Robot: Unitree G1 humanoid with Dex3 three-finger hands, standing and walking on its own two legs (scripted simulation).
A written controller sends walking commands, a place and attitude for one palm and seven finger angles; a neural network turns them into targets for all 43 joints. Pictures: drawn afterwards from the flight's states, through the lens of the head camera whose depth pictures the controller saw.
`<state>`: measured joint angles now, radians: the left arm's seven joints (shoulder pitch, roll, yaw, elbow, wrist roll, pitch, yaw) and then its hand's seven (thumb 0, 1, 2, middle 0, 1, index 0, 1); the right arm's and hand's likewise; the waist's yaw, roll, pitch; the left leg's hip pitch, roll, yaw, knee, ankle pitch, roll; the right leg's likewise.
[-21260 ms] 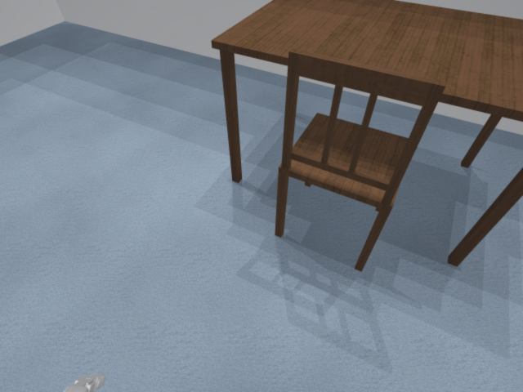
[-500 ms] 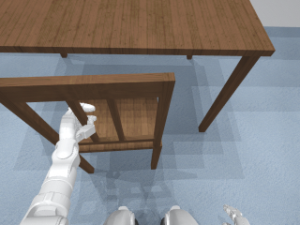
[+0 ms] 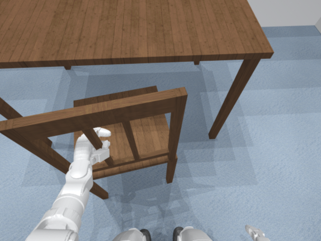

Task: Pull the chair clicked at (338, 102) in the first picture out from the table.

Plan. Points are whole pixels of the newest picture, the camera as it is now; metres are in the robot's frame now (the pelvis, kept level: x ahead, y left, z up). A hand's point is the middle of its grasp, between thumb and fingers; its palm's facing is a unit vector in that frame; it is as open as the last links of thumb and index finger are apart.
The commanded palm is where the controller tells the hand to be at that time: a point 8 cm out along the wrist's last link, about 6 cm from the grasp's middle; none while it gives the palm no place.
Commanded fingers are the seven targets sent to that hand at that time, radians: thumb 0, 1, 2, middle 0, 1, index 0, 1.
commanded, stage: step backward, pulling the chair out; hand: left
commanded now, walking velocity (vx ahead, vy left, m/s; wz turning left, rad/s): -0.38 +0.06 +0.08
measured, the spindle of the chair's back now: (100, 148) +0.37 +0.19 -0.09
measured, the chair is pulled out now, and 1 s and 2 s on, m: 0.10 0.20 0.31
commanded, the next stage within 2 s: none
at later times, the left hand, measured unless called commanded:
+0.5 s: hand (109, 174) +0.28 +0.14 -0.06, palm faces +0.03 -0.98 -0.19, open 5.1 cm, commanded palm +0.27 +0.19 -0.06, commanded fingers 0.00 0.90 0.90 -0.50 -1.45 -0.50 -1.45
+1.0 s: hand (104, 190) +0.24 +0.15 -0.06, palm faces -0.07 -0.98 -0.18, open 5.1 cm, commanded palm +0.23 +0.20 -0.06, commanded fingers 0.00 0.90 0.90 -0.50 -1.45 -0.50 -1.45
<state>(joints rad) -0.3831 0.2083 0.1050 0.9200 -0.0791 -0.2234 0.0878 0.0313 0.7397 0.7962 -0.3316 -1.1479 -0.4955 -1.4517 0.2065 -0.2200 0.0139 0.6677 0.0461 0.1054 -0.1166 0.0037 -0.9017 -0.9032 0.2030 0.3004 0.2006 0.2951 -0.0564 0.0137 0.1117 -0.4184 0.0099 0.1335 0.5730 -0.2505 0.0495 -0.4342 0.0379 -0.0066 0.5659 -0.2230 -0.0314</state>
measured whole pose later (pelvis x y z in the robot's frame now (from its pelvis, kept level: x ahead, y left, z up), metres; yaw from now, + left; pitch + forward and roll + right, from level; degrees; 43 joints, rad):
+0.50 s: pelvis -0.06 +0.00 -0.01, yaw +1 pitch +1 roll +0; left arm -0.41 0.19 0.00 0.97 -0.05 -0.21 0.10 0.00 0.71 0.78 -0.30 -1.16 -0.50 -1.45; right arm 0.22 -0.24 0.02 0.71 0.05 0.03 -0.14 0.00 -0.90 -0.90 0.20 0.30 0.20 0.29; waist -0.04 -0.02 0.13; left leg -0.42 0.00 0.14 0.56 -0.16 0.07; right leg -0.46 0.00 -0.04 0.63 -0.25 -0.02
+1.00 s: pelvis -0.11 +0.04 +0.00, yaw +1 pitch +3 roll +2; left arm -0.37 0.17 -0.03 0.78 -0.01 -0.11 0.09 0.00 0.71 0.75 -0.25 -1.21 -0.50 -1.45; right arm 0.22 -0.24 -0.02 0.66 0.02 0.05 -0.10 0.00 -0.90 -0.90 0.20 0.30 0.20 0.29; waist -0.07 -0.05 0.14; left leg -0.23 0.04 0.05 0.56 -0.37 -0.05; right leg -0.53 -0.09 -0.02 0.62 -0.09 0.02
